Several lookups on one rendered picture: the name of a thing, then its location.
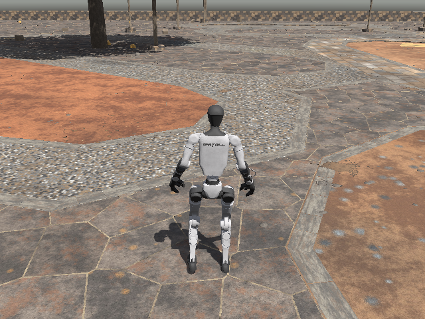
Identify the robot right hand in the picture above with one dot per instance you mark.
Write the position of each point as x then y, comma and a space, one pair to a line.
245, 187

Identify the left robot thigh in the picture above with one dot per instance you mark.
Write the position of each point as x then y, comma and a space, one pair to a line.
195, 197

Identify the right robot upper arm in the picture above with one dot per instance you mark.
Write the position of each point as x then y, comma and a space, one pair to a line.
238, 151

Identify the right robot forearm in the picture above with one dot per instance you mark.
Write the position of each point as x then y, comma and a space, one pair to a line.
246, 175

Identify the left robot forearm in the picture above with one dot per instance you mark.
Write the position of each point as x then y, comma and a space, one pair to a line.
178, 172

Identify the robot torso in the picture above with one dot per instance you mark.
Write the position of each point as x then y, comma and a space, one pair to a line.
213, 157

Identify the robot left hand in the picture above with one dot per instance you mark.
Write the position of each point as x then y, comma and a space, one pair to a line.
177, 183

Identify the left robot upper arm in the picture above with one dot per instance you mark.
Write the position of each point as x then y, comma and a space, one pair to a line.
189, 148

